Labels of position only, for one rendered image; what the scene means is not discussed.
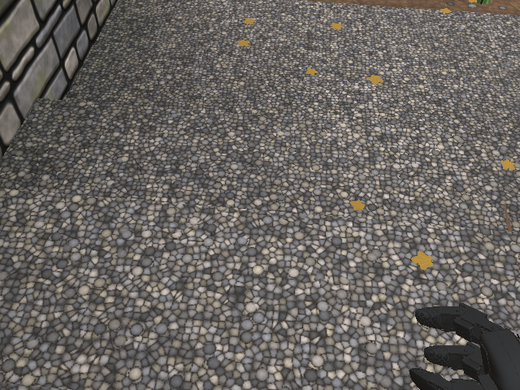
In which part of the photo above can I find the right robot hand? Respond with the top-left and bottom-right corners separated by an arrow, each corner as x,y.
409,303 -> 520,390

